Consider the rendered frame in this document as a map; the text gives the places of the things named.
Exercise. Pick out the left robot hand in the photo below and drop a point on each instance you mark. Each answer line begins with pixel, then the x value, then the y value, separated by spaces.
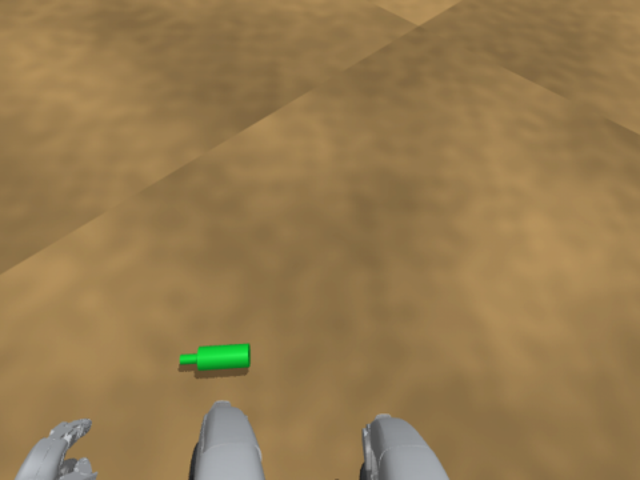
pixel 46 461

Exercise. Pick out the bottle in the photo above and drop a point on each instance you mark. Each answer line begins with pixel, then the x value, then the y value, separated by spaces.
pixel 219 357

